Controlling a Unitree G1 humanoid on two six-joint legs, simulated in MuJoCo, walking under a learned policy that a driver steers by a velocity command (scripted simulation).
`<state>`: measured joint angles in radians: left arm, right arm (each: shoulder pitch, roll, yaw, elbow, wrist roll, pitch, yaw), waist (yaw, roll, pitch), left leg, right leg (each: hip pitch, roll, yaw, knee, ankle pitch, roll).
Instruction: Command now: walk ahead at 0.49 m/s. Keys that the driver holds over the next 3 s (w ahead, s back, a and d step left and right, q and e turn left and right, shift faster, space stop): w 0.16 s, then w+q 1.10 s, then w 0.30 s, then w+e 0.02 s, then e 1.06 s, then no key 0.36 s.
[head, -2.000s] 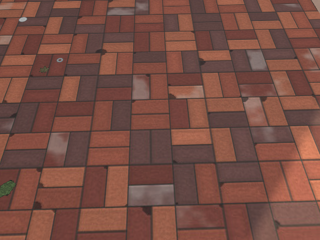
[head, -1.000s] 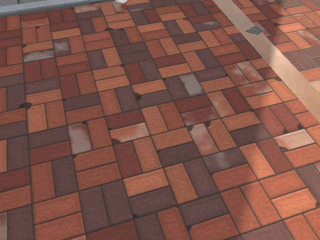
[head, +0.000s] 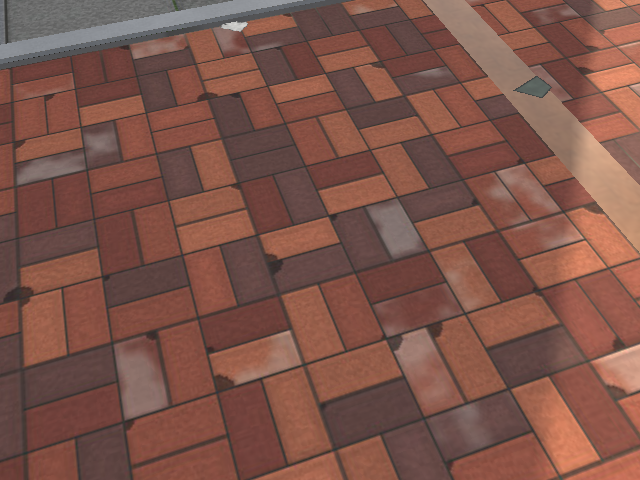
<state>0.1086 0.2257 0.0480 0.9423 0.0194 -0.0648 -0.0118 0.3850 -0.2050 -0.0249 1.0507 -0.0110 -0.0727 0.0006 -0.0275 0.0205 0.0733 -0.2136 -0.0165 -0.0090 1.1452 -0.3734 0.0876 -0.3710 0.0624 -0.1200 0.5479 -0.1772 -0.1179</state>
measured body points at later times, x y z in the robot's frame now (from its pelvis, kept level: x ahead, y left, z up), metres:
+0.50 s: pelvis +0.28 +0.03 -0.01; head +0.32 +0.03 +0.44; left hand +0.19 +0.25 -0.15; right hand +0.48 -0.18 -0.13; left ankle +0.38 +0.09 -0.73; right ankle +0.09 -0.06 -0.69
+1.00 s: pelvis +0.57 +0.06 +0.00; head +0.60 +0.07 +0.45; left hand +0.71 +0.35 -0.08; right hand +0.63 -0.23 -0.13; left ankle +0.38 +0.08 -0.72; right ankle +0.73 +0.01 -0.73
